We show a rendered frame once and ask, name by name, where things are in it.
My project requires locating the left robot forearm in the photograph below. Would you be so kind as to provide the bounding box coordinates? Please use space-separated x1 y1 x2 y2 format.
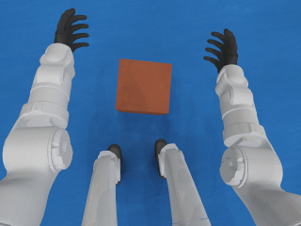
2 43 75 169

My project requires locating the right robot hand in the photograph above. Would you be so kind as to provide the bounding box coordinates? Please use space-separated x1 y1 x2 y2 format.
203 28 238 74

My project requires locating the right robot forearm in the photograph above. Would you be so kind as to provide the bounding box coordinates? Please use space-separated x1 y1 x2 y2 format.
214 64 283 180

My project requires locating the left robot foot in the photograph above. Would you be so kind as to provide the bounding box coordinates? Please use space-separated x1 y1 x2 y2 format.
107 144 122 186

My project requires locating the carton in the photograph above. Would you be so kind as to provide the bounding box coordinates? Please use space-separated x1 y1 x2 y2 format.
115 58 172 115

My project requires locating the robot right upper arm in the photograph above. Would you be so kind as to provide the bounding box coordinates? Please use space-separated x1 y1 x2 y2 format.
219 145 301 226

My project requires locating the robot left upper arm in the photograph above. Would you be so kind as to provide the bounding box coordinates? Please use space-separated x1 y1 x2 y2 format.
0 126 73 226

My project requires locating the robot left thigh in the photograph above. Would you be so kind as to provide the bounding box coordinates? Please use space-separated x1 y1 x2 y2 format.
81 155 120 226

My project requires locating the left robot hand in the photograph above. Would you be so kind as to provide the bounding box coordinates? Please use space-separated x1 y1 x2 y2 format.
54 8 89 53

